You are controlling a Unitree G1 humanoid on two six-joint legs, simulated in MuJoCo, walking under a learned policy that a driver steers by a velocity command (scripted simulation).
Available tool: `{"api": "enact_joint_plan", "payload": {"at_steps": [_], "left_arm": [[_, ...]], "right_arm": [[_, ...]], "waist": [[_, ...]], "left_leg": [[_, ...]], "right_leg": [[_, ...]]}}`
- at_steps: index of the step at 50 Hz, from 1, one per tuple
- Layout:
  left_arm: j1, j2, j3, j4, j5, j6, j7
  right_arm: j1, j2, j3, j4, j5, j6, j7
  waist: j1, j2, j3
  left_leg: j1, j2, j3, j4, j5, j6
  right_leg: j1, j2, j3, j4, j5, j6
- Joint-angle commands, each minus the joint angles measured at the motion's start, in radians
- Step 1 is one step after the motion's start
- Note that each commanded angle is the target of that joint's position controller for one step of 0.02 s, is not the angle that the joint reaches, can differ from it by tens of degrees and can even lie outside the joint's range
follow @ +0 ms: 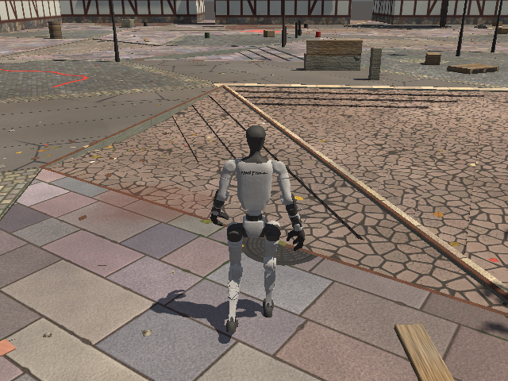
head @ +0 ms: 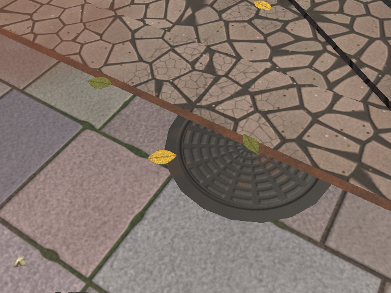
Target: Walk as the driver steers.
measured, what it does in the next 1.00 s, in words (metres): walks ahead, turning left: left foot, then right foot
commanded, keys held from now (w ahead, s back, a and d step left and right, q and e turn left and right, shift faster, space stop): w+q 0.86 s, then w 0.14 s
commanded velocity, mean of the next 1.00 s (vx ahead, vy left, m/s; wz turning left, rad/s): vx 0.50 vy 0.00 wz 0.45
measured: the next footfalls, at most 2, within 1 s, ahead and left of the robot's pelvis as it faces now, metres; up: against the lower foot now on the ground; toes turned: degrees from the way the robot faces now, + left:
left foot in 0.48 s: +0.41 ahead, +0.16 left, +0.00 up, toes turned +15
right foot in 0.96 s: +0.74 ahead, +0.08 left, +0.00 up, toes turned +32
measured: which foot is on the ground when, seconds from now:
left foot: up 0.00-0.46, down 0.48-0.96, up 0.98-1.00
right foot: down 0.00-0.46, up 0.48-0.94, down 0.96-1.00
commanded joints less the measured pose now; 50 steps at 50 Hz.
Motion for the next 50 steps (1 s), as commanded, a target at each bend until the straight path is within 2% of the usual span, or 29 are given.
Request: {"api": "enact_joint_plan", "payload": {"at_steps": [1, 2, 3, 6, 9, 13, 16, 18, 21, 22, 23, 24, 25, 26, 27, 28, 29, 30, 31, 33, 35, 39, 42, 44, 46, 47, 48, 49, 50], "left_arm": [[0.202, 0.139, 0.042, 0.002, 0.005, 0.002, 0.011], [0.158, 0.11, 0.036, 0.0, 0.01, -0.002, 0.01], [0.138, 0.097, 0.032, 0.003, 0.02, -0.008, 0.01], [0.134, 0.107, 0.04, 0.031, 0.02, -0.028, 0.011], [0.151, 0.127, 0.047, 0.056, 0.025, -0.028, 0.024], [0.163, 0.148, 0.049, 0.072, 0.019, -0.02, 0.038], [0.223, 0.167, 0.056, 0.103, 0.007, -0.002, 0.045], [0.24, 0.176, 0.061, 0.115, -0.001, 0.017, 0.047], [0.211, 0.212, 0.073, 0.103, -0.007, 0.043, 0.059], [0.2, 0.223, 0.076, 0.097, -0.007, 0.053, 0.065], [0.181, 0.224, 0.075, 0.089, -0.009, 0.061, 0.07], [0.191, 0.201, 0.063, 0.07, 0.003, 0.055, 0.074], [0.289, 0.044, 0.016, 0.021, 0.034, 0.025, 0.053], [0.206, 0.111, 0.021, 0.007, -0.002, -0.021, 0.035], [0.11, 0.157, 0.033, -0.026, -0.038, -0.046, 0.025], [0.089, 0.151, 0.029, -0.032, -0.03, -0.058, 0.027], [0.084, 0.153, 0.035, -0.024, -0.004, -0.058, 0.035], [0.101, 0.164, 0.044, -0.021, 0.01, -0.047, 0.037], [0.115, 0.161, 0.047, -0.024, 0.015, -0.033, 0.036], [0.118, 0.132, 0.042, -0.034, 0.023, -0.012, 0.038], [0.051, 0.109, 0.034, -0.061, 0.026, -0.003, 0.042], [-0.091, 0.078, 0.02, -0.102, 0.016, -0.01, 0.032], [-0.153, 0.1, 0.026, -0.13, 0.003, -0.02, 0.021], [-0.147, 0.123, 0.035, -0.132, 0.001, -0.029, 0.011], [-0.094, 0.137, 0.043, -0.12, 0.003, -0.04, 0.007], [-0.017, 0.15, 0.054, -0.099, 0.008, -0.045, 0.01], [0.096, 0.184, 0.067, -0.081, 0.023, -0.05, 0.015], [0.24, 0.257, 0.087, -0.065, 0.04, -0.049, 0.02], [0.318, 0.265, 0.097, -0.014, 0.018, -0.035, 0.006]], "right_arm": [[-0.069, -0.132, -0.023, -0.1, 0.025, -0.047, 0.001], [-0.087, -0.122, -0.028, -0.1, 0.011, -0.039, -0.002], [-0.061, -0.107, -0.03, -0.093, 0.01, -0.025, -0.001], [-0.044, -0.059, -0.026, -0.089, 0.011, 0.009, -0.005], [-0.11, -0.054, -0.028, -0.118, 0.003, 0.014, -0.006], [-0.231, -0.029, -0.017, -0.159, -0.003, 0.004, 0.017], [-0.324, -0.017, -0.01, -0.209, -0.002, 0.003, 0.034], [-0.359, -0.023, -0.011, -0.242, -0.001, 0.004, 0.048], [-0.317, -0.059, -0.031, -0.266, 0.001, 0.01, 0.063], [-0.237, -0.087, -0.048, -0.254, 0.002, 0.014, 0.062], [-0.092, -0.131, -0.076, -0.221, 0.005, 0.015, 0.055], [0.072, -0.211, -0.111, -0.184, 0.006, 0.024, 0.034], [0.054, -0.307, -0.125, -0.189, 0.011, 0.022, 0.023], [0.083, -0.241, -0.103, -0.217, 0.001, 0.01, 0.026], [0.048, -0.185, -0.089, -0.213, -0.007, -0.001, 0.025], [-0.014, -0.156, -0.081, -0.222, -0.002, -0.007, 0.024], [-0.084, -0.128, -0.072, -0.237, -0.003, -0.007, 0.024], [-0.124, -0.103, -0.062, -0.256, -0.014, -0.008, 0.021], [-0.138, -0.103, -0.061, -0.265, -0.017, -0.007, 0.018], [-0.128, -0.122, -0.067, -0.264, -0.01, -0.01, 0.009], [-0.098, -0.151, -0.075, -0.256, -0.006, -0.008, -0.006], [-0.041, -0.156, -0.077, -0.238, 0.001, 0.007, -0.02], [0.006, -0.153, -0.077, -0.218, 0.007, 0.015, -0.022], [0.015, -0.141, -0.074, -0.213, 0.006, 0.021, -0.026], [0.011, -0.135, -0.073, -0.207, -0.001, 0.025, -0.028], [-0.002, -0.12, -0.067, -0.209, -0.002, 0.026, -0.026], [-0.011, -0.081, -0.051, -0.219, -0.009, 0.023, -0.021], [0.06, -0.035, -0.035, -0.237, -0.01, 0.017, -0.021], [0.163, -0.027, -0.024, -0.227, 0.009, 0.007, -0.021]], "waist": [[0.116, -0.056, -0.147], [0.091, -0.047, -0.089], [0.061, -0.078, -0.08], [0.034, -0.077, -0.039], [0.044, -0.06, -0.005], [0.086, -0.051, 0.026], [0.123, -0.035, 0.054], [0.125, -0.039, 0.06], [0.07, -0.083, -0.001], [0.022, -0.099, -0.053], [-0.06, -0.084, -0.128], [-0.129, 0.005, -0.221], [-0.004, 0.259, -0.291], [-0.068, 0.166, -0.414], [-0.083, 0.112, -0.279], [-0.041, 0.025, -0.187], [0.002, -0.016, -0.128], [0.037, -0.002, -0.109], [0.056, 0.01, -0.099], [0.068, 0.012, -0.078], [0.05, 0.019, -0.049], [-0.011, 0.062, -0.036], [-0.034, 0.078, -0.032], [-0.025, 0.09, -0.039], [0.002, 0.122, -0.046], [0.045, 0.125, -0.076], [0.099, 0.101, -0.177], [0.116, -0.065, -0.33], [0.095, -0.326, -0.383]], "left_leg": [[-0.528, 0.094, -0.055, 0.277, 0.108, 0.018], [-0.497, 0.122, -0.054, 0.219, 0.166, 0.008], [-0.436, 0.144, -0.065, 0.194, 0.208, 0.003], [-0.423, 0.149, -0.073, 0.148, 0.267, -0.022], [-0.495, 0.139, -0.09, 0.019, 0.407, -0.039], [-0.45, 0.122, -0.006, -0.225, 0.595, -0.031], [-0.494, 0.115, 0.027, -0.317, 0.584, -0.011], [-0.527, 0.105, 0.049, -0.348, 0.513, 0.01], [-0.406, 0.034, 0.127, -0.355, 0.364, 0.061], [-0.297, -0.006, 0.153, -0.351, 0.32, 0.084], [-0.092, -0.048, 0.158, -0.406, 0.355, 0.118], [0.215, 0.03, -0.008, -0.443, 0.365, 0.173], [0.546, 0.283, -0.564, -0.517, 0.237, 0.354], [0.627, 0.35, -0.808, -0.657, 0.138, 0.406], [0.547, 0.321, -0.658, -0.678, 0.2, 0.348], [0.398, 0.276, -0.527, -0.677, 0.292, 0.309], [0.254, 0.237, -0.437, -0.688, 0.4, 0.282], [0.162, 0.21, -0.383, -0.71, 0.488, 0.274], [0.106, 0.196, -0.363, -0.731, 0.53, 0.276], [0.025, 0.176, -0.301, -0.751, 0.615, 0.281], [-0.024, 0.143, -0.247, -0.76, 0.628, 0.261], [-0.067, 0.081, -0.205, -0.732, 0.506, 0.19], [-0.009, 0.109, -0.278, -0.684, 0.443, 0.176], [0.073, 0.139, -0.333, -0.625, 0.429, 0.167], [0.118, 0.164, -0.361, -0.57, 0.497, 0.154], [0.118, 0.136, -0.345, -0.505, 0.593, 0.136], [0.069, 0.087, -0.298, -0.338, 0.626, 0.106], [-0.184, -0.023, -0.193, -0.028, 0.42, 0.04], [-0.446, -0.093, -0.135, 0.218, -0.091, -0.007]], "right_leg": [[0.554, -0.32, 0.444, -0.277, -0.039, -0.176], [0.453, -0.284, 0.359, -0.314, 0.027, -0.164], [0.389, -0.264, 0.3, -0.346, 0.06, -0.152], [0.303, -0.251, 0.172, -0.413, 0.161, -0.157], [0.318, -0.24, 0.07, -0.436, 0.23, -0.148], [0.335, -0.212, -0.054, -0.457, 0.234, -0.11], [0.45, -0.252, -0.086, -0.429, 0.271, -0.105], [0.539, -0.281, -0.101, -0.381, 0.342, -0.096], [0.596, -0.292, -0.141, -0.219, 0.739, -0.062], [0.587, -0.284, -0.154, -0.094, 0.873, -0.05], [0.516, -0.251, -0.176, 0.102, 0.881, -0.023], [0.289, -0.206, -0.178, 0.395, 0.615, 0.02], [-0.176, 0.011, -0.103, 0.743, -0.359, 0.084], [-0.308, 0.04, 0.131, 0.871, -0.46, 0.07], [-0.389, -0.018, 0.15, 0.852, -0.367, 0.045], [-0.36, -0.064, 0.142, 0.761, -0.275, 0.032], [-0.295, -0.094, 0.135, 0.67, -0.228, 0.039], [-0.223, -0.114, 0.141, 0.623, -0.196, 0.047], [-0.184, -0.118, 0.138, 0.587, -0.182, 0.06], [-0.164, -0.116, 0.114, 0.499, -0.148, 0.093], [-0.172, -0.099, 0.097, 0.366, -0.036, 0.122], [-0.079, -0.033, 0.084, 0.072, 0.22, 0.129], [-0.059, -0.01, 0.106, -0.017, 0.228, 0.115], [-0.058, -0.008, 0.122, -0.061, 0.176, 0.094], [-0.002, -0.011, 0.107, -0.079, 0.108, 0.058], [0.106, 0.001, 0.081, -0.123, 0.113, 0.028], [0.308, -0.068, 0.133, -0.1, 0.126, -0.024], [0.658, -0.26, 0.415, -0.085, 0.087, -0.144], [0.815, -0.401, 0.793, -0.203, -0.142, -0.254]]}}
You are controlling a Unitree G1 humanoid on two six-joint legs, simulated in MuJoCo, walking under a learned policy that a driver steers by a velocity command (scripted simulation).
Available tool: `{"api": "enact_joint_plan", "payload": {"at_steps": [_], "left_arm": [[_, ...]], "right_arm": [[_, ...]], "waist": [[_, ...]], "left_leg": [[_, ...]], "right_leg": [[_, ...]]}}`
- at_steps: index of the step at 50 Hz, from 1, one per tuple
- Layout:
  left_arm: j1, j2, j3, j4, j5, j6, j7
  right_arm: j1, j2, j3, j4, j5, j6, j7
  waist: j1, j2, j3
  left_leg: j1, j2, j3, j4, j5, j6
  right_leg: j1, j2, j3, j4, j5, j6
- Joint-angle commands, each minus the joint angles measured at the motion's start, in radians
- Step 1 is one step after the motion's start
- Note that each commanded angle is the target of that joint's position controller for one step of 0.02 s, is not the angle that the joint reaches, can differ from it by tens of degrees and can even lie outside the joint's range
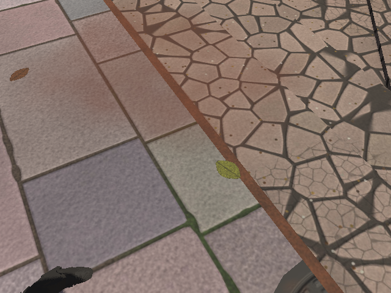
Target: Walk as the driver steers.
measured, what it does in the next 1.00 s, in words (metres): walks ahead: left foot, then right foot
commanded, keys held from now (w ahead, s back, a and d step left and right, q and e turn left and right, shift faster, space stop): w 0.54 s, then w+e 0.46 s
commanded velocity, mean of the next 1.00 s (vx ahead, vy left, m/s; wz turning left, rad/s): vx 0.50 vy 0.00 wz -0.08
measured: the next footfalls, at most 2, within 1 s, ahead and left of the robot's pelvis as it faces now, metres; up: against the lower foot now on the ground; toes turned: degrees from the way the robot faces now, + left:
left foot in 0.46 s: +0.39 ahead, +0.15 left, +0.00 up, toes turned +3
right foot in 1.00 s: +0.68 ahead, -0.09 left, +0.00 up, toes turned -12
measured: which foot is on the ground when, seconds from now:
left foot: up 0.00-0.44, down 0.46-1.00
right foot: down 0.00-0.48, up 0.50-0.98, down 1.00-1.00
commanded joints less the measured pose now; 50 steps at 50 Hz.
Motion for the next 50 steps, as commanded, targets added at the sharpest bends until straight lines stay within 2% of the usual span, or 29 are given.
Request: {"api": "enact_joint_plan", "payload": {"at_steps": [1, 2, 3, 4, 5, 7, 10, 13, 16, 19, 21, 22, 23, 24, 25, 26, 27, 28, 29, 31, 34, 37, 40, 43, 45, 46, 48, 49, 50], "left_arm": [[0.329, 0.173, 0.065, 0.025, -0.03, 0.004, -0.002], [0.272, 0.135, 0.053, 0.016, -0.027, 0.014, 0.001], [0.225, 0.124, 0.045, 0.011, -0.015, 0.022, 0.003], [0.199, 0.105, 0.036, 0.013, -0.008, 0.024, 0.004], [0.189, 0.094, 0.03, 0.015, -0.002, 0.023, 0.005], [0.198, 0.097, 0.03, 0.03, -0.012, 0.018, 0.005], [0.221, 0.147, 0.043, 0.051, -0.022, 0.02, 0.011], [0.251, 0.17, 0.047, 0.07, -0.031, 0.032, 0.015], [0.313, 0.181, 0.047, 0.1, -0.04, 0.043, 0.015], [0.336, 0.194, 0.051, 0.122, -0.044, 0.058, 0.018], [0.317, 0.21, 0.054, 0.126, -0.046, 0.069, 0.024], [0.316, 0.195, 0.048, 0.127, -0.044, 0.072, 0.026], [0.308, 0.154, 0.029, 0.108, -0.027, 0.07, 0.029], [0.401, 0.053, -0.006, 0.075, -0.015, 0.052, 0.026], [0.383, 0.098, 0.003, 0.088, -0.026, 0.033, 0.022], [0.307, 0.168, 0.024, 0.066, -0.051, 0.023, 0.015], [0.249, 0.164, 0.022, 0.055, -0.051, 0.022, 0.015], [0.228, 0.152, 0.024, 0.055, -0.039, 0.028, 0.017], [0.243, 0.142, 0.028, 0.063, -0.034, 0.041, 0.018], [0.278, 0.101, 0.022, 0.079, -0.037, 0.068, 0.019], [0.222, 0.09, 0.024, 0.059, -0.037, 0.083, 0.025], [0.158, 0.077, 0.022, 0.04, -0.033, 0.076, 0.015], [0.056, 0.053, 0.011, 0.004, -0.031, 0.071, -0.003], [-0.025, 0.047, 0.005, -0.043, -0.033, 0.072, -0.021], [-0.056, 0.052, 0.006, -0.076, -0.032, 0.073, -0.034], [-0.053, 0.06, 0.01, -0.088, -0.033, 0.073, -0.041], [0.022, 0.095, 0.029, -0.091, -0.031, 0.079, -0.045], [0.142, 0.133, 0.052, -0.066, -0.032, 0.082, -0.041], [0.307, 0.195, 0.086, -0.03, -0.035, 0.086, -0.026]], "right_arm": [[0.081, -0.109, -0.002, -0.069, 0.018, -0.03, 0.003], [-0.031, -0.134, -0.009, -0.087, 0.012, -0.03, 0.005], [-0.098, -0.124, -0.007, -0.107, -0.001, -0.034, 0.005], [-0.124, -0.109, -0.008, -0.114, -0.011, -0.038, 0.009], [-0.11, -0.091, -0.007, -0.113, -0.01, -0.039, 0.014], [-0.096, -0.054, 0.003, -0.108, -0.008, -0.036, 0.018], [-0.183, -0.023, 0.02, -0.137, -0.018, -0.041, 0.02], [-0.274, -0.008, 0.03, -0.152, -0.013, -0.05, 0.029], [-0.355, -0.019, 0.028, -0.173, -0.002, -0.055, 0.04], [-0.394, -0.04, 0.021, -0.194, 0.001, -0.06, 0.051], [-0.322, -0.07, 0.006, -0.178, -0.003, -0.063, 0.053], [-0.204, -0.107, -0.015, -0.14, -0.009, -0.061, 0.046], [-0.035, -0.164, -0.036, -0.105, -0.017, -0.059, 0.036], [0.064, -0.274, -0.06, -0.089, -0.031, -0.05, 0.031], [0.094, -0.201, -0.041, -0.077, -0.015, -0.046, 0.036], [0.023, -0.158, -0.022, -0.08, -0.011, -0.047, 0.038], [-0.044, -0.128, -0.012, -0.089, -0.012, -0.047, 0.039], [-0.103, -0.096, -0.002, -0.091, -0.018, -0.049, 0.042], [-0.139, -0.073, 0.005, -0.092, -0.026, -0.056, 0.044], [-0.161, -0.073, 0.0, -0.077, -0.029, -0.074, 0.046], [-0.139, -0.092, -0.009, -0.039, -0.038, -0.09, 0.036], [-0.131, -0.103, -0.01, -0.016, -0.035, -0.089, 0.025], [-0.095, -0.124, -0.014, 0.01, -0.028, -0.084, 0.016], [-0.042, -0.138, -0.02, 0.046, -0.018, -0.065, 0.012], [-0.029, -0.147, -0.024, 0.059, -0.01, -0.047, 0.008], [-0.036, -0.156, -0.027, 0.059, -0.008, -0.038, 0.005], [-0.054, -0.185, -0.035, 0.051, -0.006, -0.021, -0.007], [-0.066, -0.192, -0.035, 0.046, -0.007, -0.011, -0.014], [-0.071, -0.183, -0.029, 0.036, -0.007, -0.012, -0.02]], "waist": [[0.14, -0.209, -0.226], [0.149, -0.117, -0.102], [0.132, -0.069, -0.032], [0.108, -0.064, 0.007], [0.084, -0.09, 0.005], [0.072, -0.118, -0.007], [0.09, -0.095, 0.006], [0.122, -0.091, 0.015], [0.151, -0.093, 0.029], [0.141, -0.102, 0.042], [0.082, -0.105, 0.005], [0.024, -0.086, -0.07], [-0.05, -0.038, -0.196], [-0.032, 0.209, -0.333], [-0.052, 0.23, -0.377], [-0.04, 0.159, -0.216], [-0.015, 0.104, -0.129], [0.014, 0.066, -0.063], [0.047, 0.083, -0.036], [0.078, 0.094, -0.026], [0.074, 0.053, 0.012], [0.057, 0.042, 0.027], [0.014, 0.025, 0.059], [-0.017, 0.013, 0.087], [-0.016, 0.021, 0.09], [-0.003, 0.032, 0.079], [0.051, 0.077, 0.002], [0.12, 0.076, -0.066], [0.204, 0.037, -0.153]], "left_leg": [[-0.624, 0.048, 0.003, 0.558, -0.043, -0.029], [-0.646, 0.084, 0.037, 0.568, 0.045, -0.029], [-0.629, 0.115, 0.071, 0.528, 0.108, -0.028], [-0.602, 0.149, 0.085, 0.47, 0.154, -0.028], [-0.553, 0.173, 0.098, 0.427, 0.18, -0.029], [-0.519, 0.188, 0.132, 0.349, 0.193, -0.039], [-0.527, 0.205, 0.162, 0.168, 0.3, -0.059], [-0.462, 0.184, 0.191, -0.027, 0.464, -0.065], [-0.419, 0.159, 0.205, -0.128, 0.532, -0.063], [-0.407, 0.147, 0.202, -0.193, 0.467, -0.03], [-0.278, 0.118, 0.229, -0.246, 0.432, 0.003], [-0.102, 0.097, 0.25, -0.269, 0.434, 0.029], [0.163, 0.201, 0.145, -0.234, 0.452, 0.082], [0.52, 0.454, -0.284, -0.28, 0.334, 0.235], [0.53, 0.489, -0.504, -0.402, 0.2, 0.272], [0.409, 0.456, -0.375, -0.423, 0.158, 0.226], [0.275, 0.411, -0.251, -0.441, 0.205, 0.198], [0.156, 0.375, -0.159, -0.477, 0.273, 0.182], [0.068, 0.345, -0.09, -0.513, 0.335, 0.167], [-0.022, 0.329, 0.001, -0.569, 0.414, 0.169], [-0.029, 0.332, 0.11, -0.605, 0.51, 0.168], [0.0, 0.311, 0.216, -0.613, 0.565, 0.135], [0.033, 0.319, 0.282, -0.624, 0.568, 0.115], [0.156, 0.355, 0.312, -0.59, 0.611, 0.106], [0.235, 0.377, 0.329, -0.534, 0.713, 0.093], [0.257, 0.38, 0.344, -0.489, 0.834, 0.082], [0.275, 0.374, 0.378, -0.328, 1.191, 0.057], [0.24, 0.352, 0.401, -0.16, 1.283, 0.036], [0.08, 0.312, 0.417, 0.079, 1.163, -0.001]], "right_leg": [[0.75, -0.422, 0.733, -0.209, -0.391, -0.256], [0.618, -0.381, 0.588, -0.227, -0.373, -0.218], [0.495, -0.341, 0.488, -0.252, -0.274, -0.204], [0.414, -0.306, 0.416, -0.278, -0.175, -0.198], [0.365, -0.279, 0.364, -0.299, -0.107, -0.191], [0.33, -0.258, 0.292, -0.329, -0.006, -0.203], [0.317, -0.255, 0.208, -0.364, 0.098, -0.214], [0.305, -0.225, 0.123, -0.37, 0.121, -0.186], [0.338, -0.242, 0.11, -0.354, 0.115, -0.172], [0.417, -0.286, 0.127, -0.312, 0.142, -0.151], [0.438, -0.281, 0.105, -0.215, 0.303, -0.123], [0.411, -0.238, 0.063, -0.072, 0.427, -0.1], [0.27, -0.19, 0.019, 0.169, 0.324, -0.062], [-0.123, -0.036, -0.045, 0.561, -0.124, 0.014], [-0.263, -0.022, 0.081, 0.705, -0.484, 0.011], [-0.346, -0.08, 0.087, 0.757, -0.427, 0.0], [-0.334, -0.124, 0.06, 0.724, -0.337, -0.005], [-0.302, -0.152, 0.051, 0.668, -0.271, 0.002], [-0.241, -0.179, 0.061, 0.626, -0.221, 0.007], [-0.172, -0.183, 0.063, 0.604, -0.161, 0.023], [-0.233, -0.171, 0.105, 0.514, -0.037, 0.042], [-0.235, -0.152, 0.097, 0.344, 0.135, 0.038], [-0.212, -0.139, 0.04, 0.203, 0.224, 0.025], [-0.262, -0.131, 0.015, 0.125, 0.179, 0.0], [-0.282, -0.118, -0.016, 0.098, 0.088, -0.023], [-0.257, -0.1, -0.041, 0.088, 0.036, -0.039], [-0.11, -0.031, -0.109, 0.098, -0.071, -0.077], [0.053, 0.011, -0.127, 0.07, -0.069, -0.105], [0.334, 0.007, -0.064, 0.017, -0.009, -0.15]]}}
Over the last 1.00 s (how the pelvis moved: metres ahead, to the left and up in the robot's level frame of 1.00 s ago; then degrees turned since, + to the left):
0.56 0.11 0.00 30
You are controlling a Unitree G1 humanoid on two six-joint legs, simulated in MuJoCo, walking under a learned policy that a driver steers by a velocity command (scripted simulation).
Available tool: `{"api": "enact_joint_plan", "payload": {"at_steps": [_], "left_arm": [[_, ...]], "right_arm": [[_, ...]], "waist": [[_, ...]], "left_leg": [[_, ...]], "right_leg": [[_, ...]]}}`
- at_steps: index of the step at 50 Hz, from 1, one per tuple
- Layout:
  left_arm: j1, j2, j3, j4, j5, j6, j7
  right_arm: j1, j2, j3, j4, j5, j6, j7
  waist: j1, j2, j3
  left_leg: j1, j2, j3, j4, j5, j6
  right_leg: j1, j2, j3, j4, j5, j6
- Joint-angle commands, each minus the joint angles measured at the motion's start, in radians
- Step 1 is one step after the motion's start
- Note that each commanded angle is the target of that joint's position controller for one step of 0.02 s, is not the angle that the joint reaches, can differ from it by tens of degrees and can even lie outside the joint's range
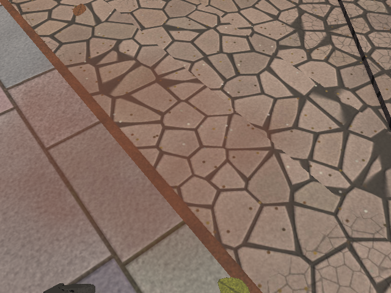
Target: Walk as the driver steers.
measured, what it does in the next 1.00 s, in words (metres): walks ahead, turning right: left foot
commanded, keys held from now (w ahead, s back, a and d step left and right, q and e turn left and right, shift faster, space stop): w+e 0.36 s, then w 0.64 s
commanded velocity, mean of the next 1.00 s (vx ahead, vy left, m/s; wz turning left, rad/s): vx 0.50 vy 0.00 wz -0.33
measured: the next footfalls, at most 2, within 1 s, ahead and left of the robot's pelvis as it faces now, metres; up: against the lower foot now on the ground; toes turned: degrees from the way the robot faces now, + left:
left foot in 0.46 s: +0.46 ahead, +0.08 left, +0.00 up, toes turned -18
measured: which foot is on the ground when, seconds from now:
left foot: down 0.00-0.02, up 0.04-0.44, down 0.46-1.00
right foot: down 0.00-0.48, up 0.50-1.00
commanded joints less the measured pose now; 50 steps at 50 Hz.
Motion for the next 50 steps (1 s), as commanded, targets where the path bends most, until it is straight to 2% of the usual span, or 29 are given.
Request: {"api": "enact_joint_plan", "payload": {"at_steps": [1, 2, 3, 4, 5, 6, 7, 10, 14, 17, 20, 22, 23, 24, 25, 26, 27, 28, 29, 30, 32, 34, 36, 38, 41, 44, 47, 49, 50], "left_arm": [[0.357, 0.321, 0.117, 0.004, -0.003, 0.005, 0.035], [0.356, 0.304, 0.103, -0.02, -0.008, -0.005, 0.034], [0.345, 0.234, 0.083, -0.016, 0.002, -0.009, 0.033], [0.296, 0.199, 0.074, -0.017, 0.002, -0.014, 0.036], [0.227, 0.174, 0.065, -0.029, 0.002, -0.014, 0.038], [0.175, 0.142, 0.054, -0.047, 0.009, -0.013, 0.041], [0.15, 0.136, 0.051, -0.062, 0.017, -0.012, 0.044], [0.152, 0.167, 0.062, -0.061, 0.011, -0.018, 0.058], [0.207, 0.189, 0.07, -0.039, -0.002, -0.009, 0.076], [0.26, 0.197, 0.074, -0.018, -0.009, 0.0, 0.079], [0.278, 0.177, 0.069, -0.005, -0.006, 0.005, 0.083], [0.269, 0.161, 0.065, -0.001, 0.001, 0.01, 0.082], [0.271, 0.128, 0.053, -0.004, 0.005, 0.008, 0.079], [0.31, 0.073, 0.032, -0.016, 0.019, 0.004, 0.076], [0.452, 0.025, 0.016, -0.025, -0.015, -0.008, 0.075], [0.401, 0.13, 0.033, -0.008, -0.023, -0.012, 0.079], [0.27, 0.178, 0.046, -0.028, -0.019, -0.011, 0.08], [0.207, 0.167, 0.043, -0.042, -0.005, -0.01, 0.082], [0.174, 0.151, 0.043, -0.054, 0.009, -0.015, 0.079], [0.18, 0.135, 0.043, -0.054, 0.009, -0.017, 0.073], [0.19, 0.105, 0.038, -0.048, 0.006, -0.016, 0.068], [0.136, 0.075, 0.026, -0.068, 0.014, -0.018, 0.067], [0.089, 0.053, 0.016, -0.071, 0.014, -0.024, 0.061], [0.046, 0.069, 0.024, -0.071, 0.011, -0.034, 0.055], [-0.048, 0.046, 0.014, -0.091, 0.005, -0.041, 0.042], [-0.111, 0.06, 0.017, -0.111, -0.007, -0.041, 0.022], [-0.121, 0.076, 0.019, -0.113, -0.009, -0.041, 0.009], [-0.038, 0.102, 0.032, -0.085, -0.004, -0.043, 0.013], [0.084, 0.133, 0.051, -0.046, 0.004, -0.045, 0.02]], "right_arm": [[0.04, -0.084, -0.004, -0.116, -0.032, -0.022, -0.007], [0.026, -0.066, 0.014, -0.134, -0.027, -0.064, 0.013], [-0.091, -0.143, -0.008, -0.159, 0.016, -0.092, 0.03], [-0.146, -0.137, -0.003, -0.181, 0.028, -0.106, 0.033], [-0.155, -0.127, -0.003, -0.176, 0.009, -0.108, 0.026], [-0.144, -0.14, -0.013, -0.168, -0.01, -0.099, 0.021], [-0.125, -0.136, -0.016, -0.168, -0.016, -0.085, 0.022], [-0.129, -0.098, -0.008, -0.177, -0.026, -0.058, 0.016], [-0.292, -0.056, 0.012, -0.217, -0.022, -0.062, 0.022], [-0.364, -0.077, 0.008, -0.239, -0.004, -0.072, 0.035], [-0.345, -0.116, -0.007, -0.237, -0.001, -0.084, 0.047], [-0.259, -0.129, -0.02, -0.213, -0.007, -0.092, 0.047], [-0.171, -0.156, -0.033, -0.196, -0.019, -0.097, 0.042], [-0.041, -0.211, -0.046, -0.186, -0.032, -0.1, 0.037], [0.061, -0.293, -0.073, -0.128, -0.028, -0.084, 0.045], [0.056, -0.195, -0.051, -0.136, 0.003, -0.081, 0.052], [0.005, -0.141, -0.034, -0.145, 0.002, -0.076, 0.048], [-0.045, -0.124, -0.024, -0.154, -0.012, -0.07, 0.047], [-0.075, -0.104, -0.017, -0.149, -0.017, -0.066, 0.046], [-0.091, -0.09, -0.01, -0.148, -0.023, -0.066, 0.043], [-0.084, -0.085, -0.008, -0.136, -0.014, -0.07, 0.04], [-0.063, -0.121, -0.018, -0.118, -0.004, -0.071, 0.034], [-0.05, -0.15, -0.026, -0.105, -0.002, -0.066, 0.031], [-0.017, -0.151, -0.026, -0.081, 0.004, -0.07, 0.026], [0.023, -0.144, -0.022, -0.052, 0.016, -0.057, 0.019], [0.055, -0.159, -0.027, -0.033, 0.018, -0.042, 0.013], [0.077, -0.177, -0.036, -0.021, 0.012, -0.023, 0.004], [0.065, -0.198, -0.043, -0.02, 0.012, -0.012, 0.006], [0.057, -0.188, -0.037, -0.022, 0.012, -0.008, 0.01]], "waist": [[0.156, -0.154, -0.286], [0.146, -0.178, -0.433], [0.19, -0.093, -0.34], [0.165, -0.045, -0.214], [0.116, 0.025, -0.127], [0.078, 0.012, -0.087], [0.05, -0.014, -0.074], [0.033, -0.019, -0.052], [0.096, -0.05, -0.024], [0.127, -0.064, -0.024], [0.111, -0.086, -0.031], [0.063, -0.105, -0.042], [0.022, -0.088, -0.102], [-0.014, 0.036, -0.235], [0.031, 0.381, -0.325], [-0.009, 0.255, -0.248], [-0.031, 0.158, -0.125], [-0.014, 0.093, -0.071], [0.003, 0.089, -0.025], [0.029, 0.118, -0.02], [0.042, 0.139, -0.029], [0.032, 0.119, -0.018], [0.02, 0.097, -0.027], [0.008, 0.1, -0.02], [-0.023, 0.097, 0.018], [-0.036, 0.089, 0.043], [-0.033, 0.074, 0.052], [0.013, 0.06, 0.011], [0.078, 0.029, -0.071]], "left_leg": [[-0.563, 0.06, -0.034, 0.786, 0.448, 0.016], [-0.801, -0.094, -0.25, 1.0, -0.118, -0.005], [-0.906, -0.022, -0.338, 1.02, -0.052, 0.019], [-0.915, 0.02, -0.32, 0.948, 0.035, 0.037], [-0.866, 0.057, -0.31, 0.849, 0.091, 0.034], [-0.792, 0.083, -0.307, 0.776, 0.13, 0.024], [-0.734, 0.09, -0.307, 0.745, 0.153, 0.012], [-0.693, 0.077, -0.274, 0.61, 0.224, -0.038], [-0.623, 0.022, -0.263, 0.281, 0.497, -0.056], [-0.571, -0.011, -0.279, 0.164, 0.561, -0.05], [-0.547, -0.004, -0.304, 0.106, 0.497, -0.015], [-0.44, -0.011, -0.272, 0.067, 0.44, 0.027], [-0.298, 0.015, -0.286, 0.06, 0.42, 0.065], [-0.054, 0.181, -0.462, 0.074, 0.379, 0.138], [0.214, 0.369, -0.942, -0.054, 0.107, 0.315], [0.185, 0.368, -1.038, -0.132, -0.153, 0.297], [0.072, 0.326, -0.89, -0.138, -0.117, 0.252], [-0.035, 0.281, -0.765, -0.141, 0.01, 0.231], [-0.116, 0.245, -0.684, -0.157, 0.116, 0.233], [-0.166, 0.213, -0.618, -0.173, 0.205, 0.223], [-0.196, 0.187, -0.539, -0.201, 0.325, 0.229], [-0.206, 0.192, -0.486, -0.228, 0.43, 0.249], [-0.213, 0.178, -0.421, -0.237, 0.488, 0.247], [-0.192, 0.17, -0.377, -0.216, 0.532, 0.234], [-0.221, 0.149, -0.328, -0.198, 0.483, 0.207], [-0.17, 0.189, -0.354, -0.132, 0.423, 0.197], [-0.108, 0.223, -0.385, -0.045, 0.464, 0.183], [-0.091, 0.207, -0.374, 0.088, 0.632, 0.168], [-0.123, 0.159, -0.332, 0.243, 0.725, 0.146]], "right_leg": [[0.808, -0.205, 0.438, -0.037, 0.013, -0.219], [0.974, -0.351, 0.901, -0.217, -0.107, -0.355], [0.922, -0.315, 0.772, -0.253, -0.131, -0.287], [0.775, -0.272, 0.627, -0.26, -0.089, -0.244], [0.612, -0.228, 0.522, -0.274, 0.003, -0.211], [0.493, -0.193, 0.449, -0.297, 0.091, -0.196], [0.414, -0.171, 0.425, -0.322, 0.127, -0.197], [0.287, -0.136, 0.343, -0.352, 0.22, -0.202], [0.226, -0.069, 0.278, -0.335, 0.106, -0.139], [0.259, -0.093, 0.341, -0.302, 0.01, -0.119], [0.358, -0.141, 0.42, -0.22, -0.037, -0.098], [0.377, -0.134, 0.429, -0.143, 0.023, -0.071], [0.357, -0.084, 0.392, -0.02, 0.08, -0.042], [0.238, -0.016, 0.317, 0.26, -0.075, -0.005], [-0.108, 0.118, 0.198, 0.588, -0.454, 0.065], [-0.243, 0.061, 0.249, 0.695, -0.461, 0.068], [-0.275, 0.025, 0.236, 0.71, -0.369, 0.064], [-0.245, -0.01, 0.199, 0.682, -0.305, 0.065], [-0.229, -0.039, 0.189, 0.618, -0.257, 0.067], [-0.176, -0.068, 0.178, 0.567, -0.223, 0.068], [-0.132, -0.079, 0.148, 0.477, -0.206, 0.077], [-0.141, -0.085, 0.12, 0.36, -0.164, 0.095], [-0.104, -0.083, 0.102, 0.244, -0.037, 0.105], [-0.105, -0.087, 0.123, 0.163, 0.142, 0.111], [-0.041, -0.063, 0.101, -0.007, 0.27, 0.107], [-0.045, -0.064, 0.125, -0.081, 0.254, 0.091], [-0.04, -0.065, 0.126, -0.112, 0.144, 0.067], [0.077, -0.042, 0.093, -0.142, 0.058, 0.037], [0.259, -0.015, 0.049, -0.177, 0.101, 0.011]]}}
Over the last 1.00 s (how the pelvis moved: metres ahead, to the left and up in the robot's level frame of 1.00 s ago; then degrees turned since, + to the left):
0.53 0.02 -0.01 -9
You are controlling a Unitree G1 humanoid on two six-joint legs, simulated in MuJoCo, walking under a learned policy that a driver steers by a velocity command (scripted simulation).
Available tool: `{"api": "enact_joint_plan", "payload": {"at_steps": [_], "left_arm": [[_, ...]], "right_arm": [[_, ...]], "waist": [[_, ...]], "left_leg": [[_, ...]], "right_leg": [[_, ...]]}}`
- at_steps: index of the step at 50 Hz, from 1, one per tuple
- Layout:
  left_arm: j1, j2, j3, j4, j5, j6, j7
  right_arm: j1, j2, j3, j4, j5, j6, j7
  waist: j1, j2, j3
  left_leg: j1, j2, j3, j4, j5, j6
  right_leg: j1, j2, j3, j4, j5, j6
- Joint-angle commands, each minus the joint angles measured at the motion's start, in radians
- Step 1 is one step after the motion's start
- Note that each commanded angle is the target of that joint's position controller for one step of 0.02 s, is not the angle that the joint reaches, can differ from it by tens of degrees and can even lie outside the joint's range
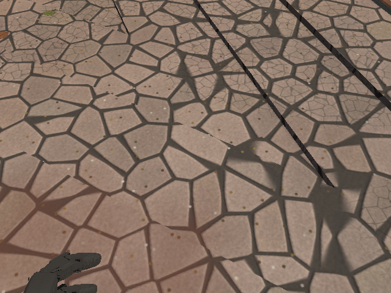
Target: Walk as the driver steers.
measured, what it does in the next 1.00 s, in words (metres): goes down: right foot 0.04 m lower, then left foot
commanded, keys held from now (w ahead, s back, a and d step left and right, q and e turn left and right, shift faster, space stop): w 0.84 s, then w+q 0.16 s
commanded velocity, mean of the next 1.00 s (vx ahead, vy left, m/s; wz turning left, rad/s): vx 0.50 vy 0.00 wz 0.02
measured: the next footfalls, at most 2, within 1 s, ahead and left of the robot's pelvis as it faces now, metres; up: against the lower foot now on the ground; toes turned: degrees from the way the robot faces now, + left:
right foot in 0.02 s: +0.15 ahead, -0.12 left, -0.04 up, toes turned +1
left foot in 0.52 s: +0.48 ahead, +0.09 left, -0.04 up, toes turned +1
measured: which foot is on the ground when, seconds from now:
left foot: down 0.00-0.02, up 0.04-0.50, down 0.52-1.00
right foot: up 0.00-0.00, down 0.02-0.54, up 0.56-1.00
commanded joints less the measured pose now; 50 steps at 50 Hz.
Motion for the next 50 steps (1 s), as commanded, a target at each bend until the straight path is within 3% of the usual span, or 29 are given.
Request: {"api": "enact_joint_plan", "payload": {"at_steps": [1, 2, 3, 4, 5, 6, 7, 9, 11, 13, 16, 19, 21, 24, 25, 26, 27, 28, 29, 30, 31, 32, 33, 35, 39, 42, 45, 48, 50], "left_arm": [[0.308, 0.182, 0.073, 0.038, 0.019, -0.012, 0.015], [0.388, 0.253, 0.078, 0.055, 0.021, 0.001, 0.022], [0.474, 0.268, 0.084, 0.074, 0.007, 0.009, 0.011], [0.45, 0.214, 0.075, 0.09, -0.001, 0.015, 0.012], [0.375, 0.174, 0.06, 0.081, 0.003, 0.015, 0.016], [0.294, 0.153, 0.047, 0.067, 0.018, 0.012, 0.016], [0.24, 0.137, 0.042, 0.063, 0.028, 0.004, 0.015], [0.224, 0.106, 0.036, 0.086, 0.025, -0.009, 0.016], [0.245, 0.129, 0.043, 0.112, 0.018, -0.02, 0.021], [0.269, 0.124, 0.042, 0.136, 0.016, -0.019, 0.036], [0.318, 0.136, 0.041, 0.168, 0.014, -0.009, 0.054], [0.393, 0.159, 0.047, 0.209, 0.003, -0.005, 0.056], [0.424, 0.154, 0.047, 0.234, 0.001, 0.009, 0.057], [0.421, 0.175, 0.055, 0.248, 0.006, 0.026, 0.064], [0.406, 0.184, 0.058, 0.247, 0.009, 0.032, 0.066], [0.387, 0.173, 0.051, 0.239, 0.015, 0.036, 0.067], [0.373, 0.149, 0.038, 0.209, 0.03, 0.033, 0.07], [0.517, 0.019, 0.0, 0.211, 0.025, 0.013, 0.056], [0.453, 0.114, 0.022, 0.221, 0.008, -0.007, 0.049], [0.348, 0.174, 0.041, 0.18, -0.017, -0.02, 0.046], [0.288, 0.163, 0.04, 0.165, -0.017, -0.024, 0.05], [0.263, 0.148, 0.044, 0.162, -0.001, -0.021, 0.055], [0.288, 0.132, 0.047, 0.167, 0.006, -0.011, 0.057], [0.321, 0.087, 0.041, 0.18, 0.009, 0.011, 0.062], [0.2, 0.075, 0.037, 0.143, 0.023, 0.013, 0.062], [0.112, 0.073, 0.037, 0.127, 0.016, -0.004, 0.05], [-0.016, 0.055, 0.026, 0.086, 0.014, -0.012, 0.036], [-0.06, 0.086, 0.029, 0.068, 0.007, -0.014, 0.015], [-0.053, 0.101, 0.03, 0.072, 0.005, -0.018, 0.008]], "right_arm": [[-0.025, -0.124, -0.019, -0.056, -0.015, -0.001, 0.0], [0.091, 0.005, 0.018, -0.057, -0.059, -0.017, 0.007], [0.156, -0.04, 0.023, -0.065, 0.004, -0.05, 0.015], [0.016, -0.114, 0.001, -0.085, 0.034, -0.064, 0.008], [-0.11, -0.137, -0.002, -0.118, 0.029, -0.066, 0.001], [-0.149, -0.125, -0.002, -0.123, 0.007, -0.059, -0.005], [-0.141, -0.115, -0.004, -0.13, -0.012, -0.05, -0.006], [-0.115, -0.07, 0.001, -0.128, -0.015, -0.029, -0.003], [-0.135, -0.042, 0.009, -0.142, -0.021, -0.02, -0.001], [-0.213, -0.052, 0.004, -0.171, -0.022, -0.025, 0.003], [-0.368, 0.005, 0.025, -0.208, -0.023, -0.038, 0.018], [-0.455, -0.003, 0.026, -0.236, -0.004, -0.037, 0.033], [-0.505, -0.017, 0.022, -0.259, -0.003, -0.041, 0.045], [-0.477, -0.049, 0.009, -0.261, -0.007, -0.046, 0.057], [-0.406, -0.073, -0.004, -0.244, -0.009, -0.046, 0.054], [-0.255, -0.116, -0.026, -0.2, -0.012, -0.045, 0.048], [-0.064, -0.179, -0.044, -0.163, -0.026, -0.043, 0.037], [-0.004, -0.227, -0.057, -0.135, -0.02, -0.039, 0.042], [-0.001, -0.134, -0.033, -0.135, -0.004, -0.032, 0.04], [-0.089, -0.112, -0.023, -0.147, -0.004, -0.03, 0.033], [-0.159, -0.1, -0.019, -0.16, -0.013, -0.03, 0.032], [-0.205, -0.076, -0.014, -0.161, -0.022, -0.033, 0.035], [-0.227, -0.059, -0.009, -0.162, -0.033, -0.039, 0.037], [-0.234, -0.055, -0.01, -0.151, -0.026, -0.048, 0.04], [-0.189, -0.115, -0.029, -0.113, -0.026, -0.053, 0.022], [-0.144, -0.113, -0.028, -0.081, -0.008, -0.053, 0.01], [-0.069, -0.127, -0.033, -0.043, 0.003, -0.039, 0.0], [-0.047, -0.135, -0.04, -0.035, 0.008, -0.026, -0.011], [-0.034, -0.139, -0.045, -0.034, 0.002, -0.016, -0.018]], "waist": [[0.208, 0.014, -0.187], [0.153, -0.254, -0.312], [0.195, -0.333, -0.434], [0.224, -0.138, -0.29], [0.223, -0.054, -0.167], [0.183, 0.016, -0.099], [0.139, -0.011, -0.07], [0.095, -0.049, -0.059], [0.086, -0.025, -0.045], [0.095, -0.004, -0.01], [0.154, -0.024, 0.027], [0.189, -0.017, 0.052], [0.195, -0.007, 0.07], [0.157, -0.034, 0.028], [0.113, -0.051, -0.024], [0.039, -0.042, -0.125], [-0.027, 0.038, -0.271], [0.033, 0.296, -0.413], [-0.005, 0.224, -0.385], [0.009, 0.18, -0.201], [0.041, 0.093, -0.109], [0.072, 0.063, -0.044], [0.108, 0.092, -0.04], [0.137, 0.107, -0.036], [0.12, 0.089, -0.01], [0.093, 0.08, 0.015], [0.049, 0.08, 0.043], [0.044, 0.085, 0.051], [0.05, 0.089, 0.047]], "left_leg": [[-0.227, 0.151, -0.088, 0.423, 0.612, 0.106], [-0.531, 0.046, -0.033, 0.794, -0.122, 0.052], [-0.762, -0.033, -0.117, 0.973, -0.155, 0.025], [-0.881, 0.037, -0.114, 1.008, -0.069, 0.021], [-0.892, 0.072, -0.082, 0.982, 0.027, 0.022], [-0.849, 0.106, -0.071, 0.941, 0.104, 0.016], [-0.788, 0.133, -0.086, 0.872, 0.164, 0.011], [-0.721, 0.156, -0.087, 0.804, 0.18, 0.014], [-0.748, 0.168, -0.074, 0.75, 0.233, 0.009], [-0.774, 0.174, -0.083, 0.573, 0.387, -0.003], [-0.606, 0.105, -0.01, 0.218, 0.642, -0.001], [-0.59, 0.076, -0.015, 0.09, 0.683, 0.012], [-0.643, 0.071, -0.028, 0.04, 0.621, 0.04], [-0.568, 0.039, -0.009, 0.007, 0.483, 0.083], [-0.452, 0.009, 0.018, -0.002, 0.454, 0.103], [-0.228, 0.007, 0.024, -0.002, 0.492, 0.137], [0.101, 0.172, -0.162, 0.055, 0.565, 0.204], [0.445, 0.399, -0.633, -0.037, 0.325, 0.37], [0.431, 0.39, -0.729, -0.133, 0.169, 0.344], [0.273, 0.36, -0.588, -0.176, 0.171, 0.302], [0.112, 0.323, -0.487, -0.208, 0.252, 0.281], [-0.015, 0.289, -0.408, -0.239, 0.349, 0.272], [-0.092, 0.263, -0.356, -0.266, 0.407, 0.264], [-0.174, 0.245, -0.291, -0.316, 0.444, 0.272], [-0.196, 0.222, -0.182, -0.357, 0.53, 0.269], [-0.187, 0.174, -0.097, -0.327, 0.532, 0.227], [-0.19, 0.186, -0.128, -0.285, 0.446, 0.217], [-0.131, 0.225, -0.193, -0.167, 0.371, 0.21], [-0.116, 0.242, -0.247, -0.094, 0.352, 0.2]], "right_leg": [[0.492, -0.064, 0.02, 0.049, 0.048, -0.08], [0.789, -0.265, 0.263, 0.19, 0.296, -0.143], [0.928, -0.393, 0.667, 0.004, -0.023, -0.317], [0.845, -0.354, 0.629, -0.082, -0.167, -0.286], [0.711, -0.308, 0.509, -0.104, -0.128, -0.244], [0.566, -0.271, 0.421, -0.124, -0.022, -0.222], [0.457, -0.243, 0.365, -0.138, 0.091, -0.22], [0.363, -0.198, 0.272, -0.171, 0.19, -0.202], [0.331, -0.197, 0.217, -0.203, 0.268, -0.207], [0.317, -0.162, 0.146, -0.231, 0.273, -0.185], [0.243, -0.083, 0.034, -0.274, 0.212, -0.129], [0.342, -0.133, 0.063, -0.289, 0.123, -0.136], [0.456, -0.173, 0.078, -0.251, 0.145, -0.133], [0.557, -0.198, 0.081, -0.147, 0.343, -0.11], [0.56, -0.184, 0.068, -0.059, 0.508, -0.098], [0.504, -0.137, 0.033, 0.109, 0.568, -0.075], [0.283, -0.079, 0.001, 0.397, 0.299, -0.046], [-0.118, 0.1, -0.003, 0.756, -0.443, 0.019], [-0.243, 0.07, 0.102, 0.855, -0.599, 0.012], [-0.307, 0.022, 0.08, 0.859, -0.519, 0.006], [-0.278, -0.024, 0.052, 0.81, -0.428, 0.008], [-0.243, -0.053, 0.04, 0.749, -0.379, 0.017], [-0.174, -0.078, 0.049, 0.714, -0.344, 0.022], [-0.113, -0.092, 0.039, 0.647, -0.329, 0.04], [-0.15, -0.104, 0.026, 0.444, -0.094, 0.069], [-0.137, -0.081, 0.02, 0.24, 0.128, 0.069], [-0.082, -0.047, 0.02, 0.103, 0.198, 0.075], [-0.095, -0.048, 0.065, 0.032, 0.143, 0.062], [-0.058, -0.044, 0.072, 0.011, 0.055, 0.053]]}}
Over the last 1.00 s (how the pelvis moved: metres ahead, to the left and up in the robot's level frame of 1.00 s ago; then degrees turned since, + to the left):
0.54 -0.09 -0.01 -19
